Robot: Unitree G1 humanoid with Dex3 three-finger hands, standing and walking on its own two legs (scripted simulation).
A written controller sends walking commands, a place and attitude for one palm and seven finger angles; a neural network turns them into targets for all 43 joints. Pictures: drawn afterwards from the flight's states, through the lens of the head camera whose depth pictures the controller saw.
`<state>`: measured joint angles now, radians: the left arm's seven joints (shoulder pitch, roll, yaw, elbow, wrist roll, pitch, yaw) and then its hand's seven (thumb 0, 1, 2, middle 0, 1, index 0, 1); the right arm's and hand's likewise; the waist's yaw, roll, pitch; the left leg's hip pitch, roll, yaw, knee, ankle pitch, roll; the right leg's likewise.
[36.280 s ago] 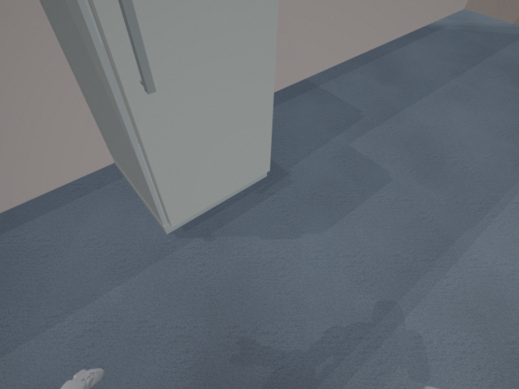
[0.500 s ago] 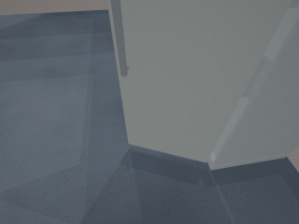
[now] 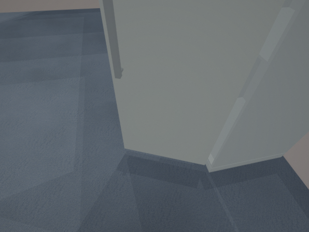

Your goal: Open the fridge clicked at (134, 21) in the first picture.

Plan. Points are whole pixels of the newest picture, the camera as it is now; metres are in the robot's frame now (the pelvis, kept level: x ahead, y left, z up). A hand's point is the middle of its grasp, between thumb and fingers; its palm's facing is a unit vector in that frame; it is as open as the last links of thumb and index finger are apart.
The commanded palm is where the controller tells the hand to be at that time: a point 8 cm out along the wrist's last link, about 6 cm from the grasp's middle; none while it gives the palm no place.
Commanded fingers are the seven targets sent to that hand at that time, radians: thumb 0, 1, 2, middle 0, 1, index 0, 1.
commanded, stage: look to check the result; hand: left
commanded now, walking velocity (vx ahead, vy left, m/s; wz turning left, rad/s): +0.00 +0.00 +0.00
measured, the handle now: (113, 26) +0.72 +0.18 +0.19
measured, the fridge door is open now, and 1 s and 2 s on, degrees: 65 65 65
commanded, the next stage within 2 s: stand and wait in 0.54 s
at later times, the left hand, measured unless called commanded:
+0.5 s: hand out of the picture +0.02 +0.20 -0.17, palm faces -0.01 -0.96 -0.26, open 7.4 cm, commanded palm none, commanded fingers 0.00 0.90 0.90 -0.20 -0.30 -0.20 -0.30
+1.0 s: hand out of the picture +0.06 +0.21 -0.17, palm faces -0.03 -0.96 -0.28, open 7.4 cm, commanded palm none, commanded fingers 0.00 0.90 0.90 -0.20 -0.30 -0.20 -0.30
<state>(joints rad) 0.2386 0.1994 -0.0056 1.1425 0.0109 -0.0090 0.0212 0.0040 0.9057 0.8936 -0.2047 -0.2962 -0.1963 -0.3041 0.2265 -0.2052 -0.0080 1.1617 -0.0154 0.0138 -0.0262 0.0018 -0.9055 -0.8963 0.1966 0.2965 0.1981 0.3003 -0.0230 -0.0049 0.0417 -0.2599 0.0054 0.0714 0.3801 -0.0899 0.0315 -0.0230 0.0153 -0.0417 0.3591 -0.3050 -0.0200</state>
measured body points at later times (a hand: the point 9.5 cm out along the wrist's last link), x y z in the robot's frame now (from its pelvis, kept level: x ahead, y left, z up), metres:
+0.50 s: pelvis +0.01 -0.01 +0.00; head +0.02 -0.01 +0.45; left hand +0.02 +0.25 -0.15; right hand +0.06 -0.26 -0.15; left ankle +0.07 +0.10 -0.74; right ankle -0.07 -0.10 -0.74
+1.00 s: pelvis +0.02 -0.01 +0.00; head +0.03 -0.01 +0.45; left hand +0.06 +0.26 -0.15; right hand +0.06 -0.28 -0.15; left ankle +0.07 +0.10 -0.74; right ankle -0.07 -0.10 -0.74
